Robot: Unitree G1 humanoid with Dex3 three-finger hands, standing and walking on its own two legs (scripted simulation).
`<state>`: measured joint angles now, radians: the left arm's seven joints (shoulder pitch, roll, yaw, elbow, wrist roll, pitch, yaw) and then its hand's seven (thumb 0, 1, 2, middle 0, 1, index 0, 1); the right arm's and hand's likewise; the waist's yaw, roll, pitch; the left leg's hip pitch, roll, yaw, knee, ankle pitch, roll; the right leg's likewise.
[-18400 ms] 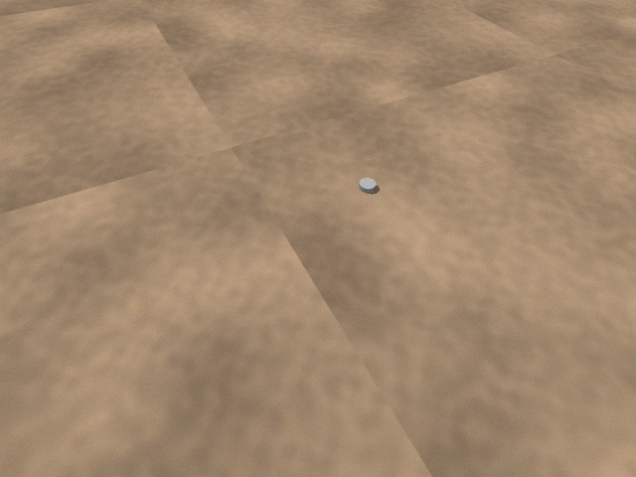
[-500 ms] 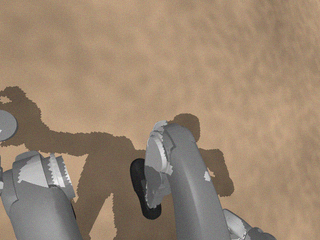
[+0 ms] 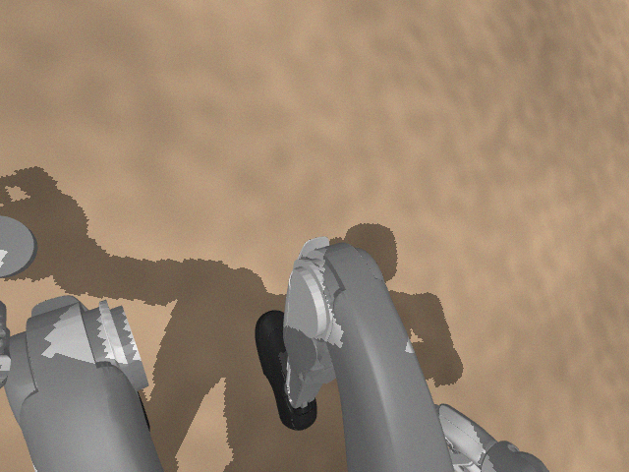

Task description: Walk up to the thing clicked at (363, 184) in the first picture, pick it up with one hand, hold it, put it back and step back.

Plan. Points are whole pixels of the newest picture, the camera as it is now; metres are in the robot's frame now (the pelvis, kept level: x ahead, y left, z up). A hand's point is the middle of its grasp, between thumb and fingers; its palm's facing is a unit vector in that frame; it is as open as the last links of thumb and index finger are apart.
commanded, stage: close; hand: left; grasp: from above
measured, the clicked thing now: out of the picture +0.39 +0.28 -0.30
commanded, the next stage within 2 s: settle in 1.76 s
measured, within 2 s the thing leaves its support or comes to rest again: neither
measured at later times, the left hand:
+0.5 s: hand out of the picture +0.39 +0.31 -0.25, palm faces -0.39 -0.10 -0.91, open 12.4 cm
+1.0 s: hand out of the picture +0.38 +0.30 -0.25, palm faces -0.39 -0.07 -0.92, open 10.9 cm
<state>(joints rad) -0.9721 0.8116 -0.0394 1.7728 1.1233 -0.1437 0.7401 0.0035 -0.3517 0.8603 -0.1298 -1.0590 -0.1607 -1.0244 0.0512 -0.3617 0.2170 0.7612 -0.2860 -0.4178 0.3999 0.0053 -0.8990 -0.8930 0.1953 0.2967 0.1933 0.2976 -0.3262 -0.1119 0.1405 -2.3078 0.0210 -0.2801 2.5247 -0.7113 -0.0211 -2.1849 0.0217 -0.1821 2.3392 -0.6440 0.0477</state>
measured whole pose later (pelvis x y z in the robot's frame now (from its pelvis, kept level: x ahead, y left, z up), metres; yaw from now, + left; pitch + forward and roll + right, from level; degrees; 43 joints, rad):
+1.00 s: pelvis +0.00 +0.00 +0.01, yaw +0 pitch +26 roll -14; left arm -0.89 0.79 -0.04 1.72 1.21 -0.19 0.87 0.00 -0.05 0.70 -0.36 -0.92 -0.40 -0.88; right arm 0.03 -0.34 0.22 0.77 -0.30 -0.40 0.41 0.01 -0.90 -0.89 0.20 0.30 0.20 0.30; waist -0.30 -0.12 0.16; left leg -2.27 0.02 -0.29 2.50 -0.72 -0.04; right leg -2.15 0.02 -0.19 2.32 -0.65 0.04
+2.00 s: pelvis +0.00 +0.00 +0.00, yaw +0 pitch +26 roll -14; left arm -0.88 0.78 -0.06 1.72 1.18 -0.24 0.75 0.02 0.14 0.52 -0.61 -0.79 -0.54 -0.68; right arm 0.07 -0.35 0.24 0.78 -0.30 -0.39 0.40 0.01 -0.91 -0.89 0.20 0.30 0.19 0.30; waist -0.31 -0.11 0.14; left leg -2.28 0.01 -0.28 2.53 -0.73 -0.03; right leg -2.16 0.03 -0.18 2.34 -0.66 0.04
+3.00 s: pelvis +0.00 -0.01 +0.06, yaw +8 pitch +34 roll -5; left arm -0.68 0.52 -0.02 1.09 1.11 -0.02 0.39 0.00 -0.18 0.74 -0.35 -0.82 -0.35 -0.81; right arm 0.14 -0.31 -0.07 0.73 -0.08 -0.05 0.14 0.01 -0.91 -0.89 0.20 0.30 0.20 0.30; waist -0.11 0.07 -0.19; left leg -2.17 0.03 -0.09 2.25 -0.68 -0.01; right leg -2.13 0.00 -0.03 2.19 -0.66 0.03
